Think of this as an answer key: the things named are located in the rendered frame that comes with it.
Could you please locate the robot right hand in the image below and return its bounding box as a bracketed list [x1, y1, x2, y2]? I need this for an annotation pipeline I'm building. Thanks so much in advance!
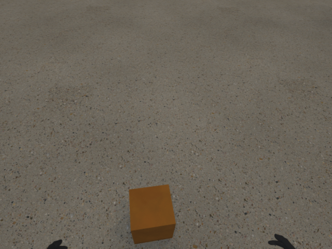
[268, 234, 295, 249]

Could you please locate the carton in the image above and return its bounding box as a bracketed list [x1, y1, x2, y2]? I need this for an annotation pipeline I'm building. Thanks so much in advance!
[129, 185, 176, 244]

